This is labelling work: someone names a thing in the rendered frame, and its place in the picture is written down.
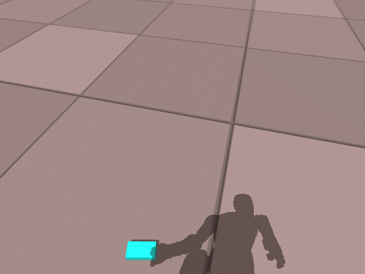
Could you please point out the small box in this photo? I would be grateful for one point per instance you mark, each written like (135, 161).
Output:
(141, 250)

